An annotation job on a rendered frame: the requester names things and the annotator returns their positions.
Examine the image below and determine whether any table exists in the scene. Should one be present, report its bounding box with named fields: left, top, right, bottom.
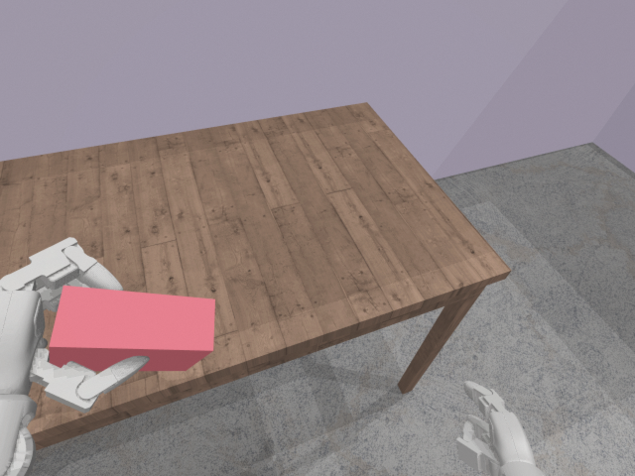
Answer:
left=0, top=102, right=512, bottom=450

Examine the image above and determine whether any robot right hand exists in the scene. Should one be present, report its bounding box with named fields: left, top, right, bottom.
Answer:
left=457, top=381, right=536, bottom=476

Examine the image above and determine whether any robot left hand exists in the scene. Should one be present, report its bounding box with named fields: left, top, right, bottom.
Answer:
left=0, top=237, right=150, bottom=414

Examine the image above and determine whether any robot left forearm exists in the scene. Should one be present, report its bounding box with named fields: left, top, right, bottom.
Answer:
left=0, top=395, right=37, bottom=476

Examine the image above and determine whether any sponge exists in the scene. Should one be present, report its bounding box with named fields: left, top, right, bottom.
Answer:
left=49, top=286, right=215, bottom=371

